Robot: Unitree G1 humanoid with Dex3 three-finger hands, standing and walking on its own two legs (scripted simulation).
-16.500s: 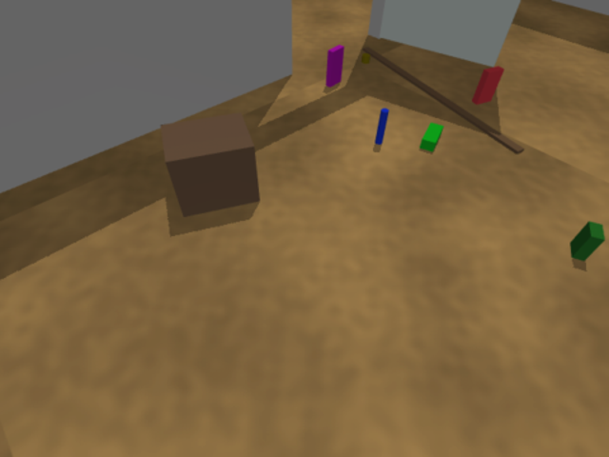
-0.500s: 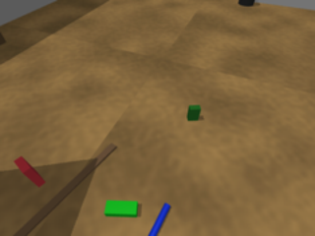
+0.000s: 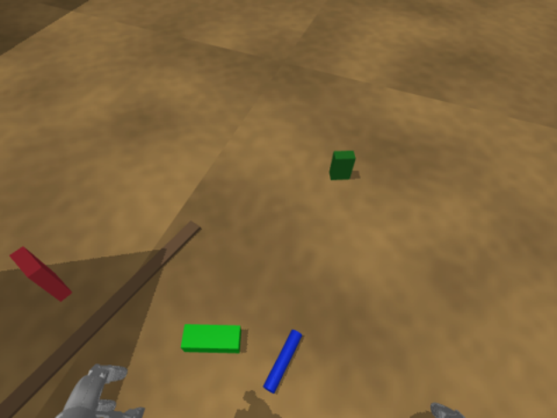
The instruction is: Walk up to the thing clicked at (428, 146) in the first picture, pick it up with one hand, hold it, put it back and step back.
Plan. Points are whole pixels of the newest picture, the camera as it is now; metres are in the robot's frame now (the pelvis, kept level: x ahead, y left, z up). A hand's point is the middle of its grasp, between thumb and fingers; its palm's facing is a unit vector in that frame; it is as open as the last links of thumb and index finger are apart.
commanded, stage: rise first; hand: left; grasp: from above
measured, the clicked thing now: (212, 338) +0.43 +0.22 -0.72
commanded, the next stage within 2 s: none
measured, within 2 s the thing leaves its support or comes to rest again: neither
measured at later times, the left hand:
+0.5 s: hand out of the picture +0.13 +0.26 -0.23, palm faces -0.27 -0.82 -0.50, open 14.2 cm
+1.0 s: hand (162, 382) +0.25 +0.28 -0.44, palm faces -0.49 -0.34 -0.80, open 14.1 cm
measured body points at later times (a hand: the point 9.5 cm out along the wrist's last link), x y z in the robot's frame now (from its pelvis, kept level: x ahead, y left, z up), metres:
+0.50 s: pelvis -0.01 +0.01 -0.09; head +0.11 +0.03 +0.35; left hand +0.14 +0.30 -0.20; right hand +0.19 -0.23 -0.17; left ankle +0.00 +0.12 -0.72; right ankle +0.00 -0.12 -0.72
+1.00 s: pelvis -0.08 +0.00 -0.29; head +0.13 +0.01 +0.10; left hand +0.27 +0.29 -0.39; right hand +0.07 -0.27 -0.43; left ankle +0.00 +0.12 -0.72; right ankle +0.00 -0.12 -0.72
